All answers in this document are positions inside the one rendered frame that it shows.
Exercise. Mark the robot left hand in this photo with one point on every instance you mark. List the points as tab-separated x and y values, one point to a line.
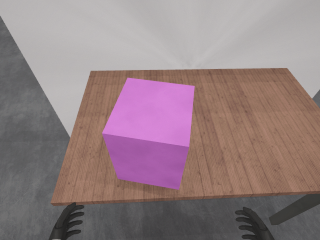
60	229

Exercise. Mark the carton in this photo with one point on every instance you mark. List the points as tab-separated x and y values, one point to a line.
148	132

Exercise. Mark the robot right hand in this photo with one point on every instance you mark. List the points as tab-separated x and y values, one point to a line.
258	227

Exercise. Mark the table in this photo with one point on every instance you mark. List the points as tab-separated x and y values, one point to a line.
254	132

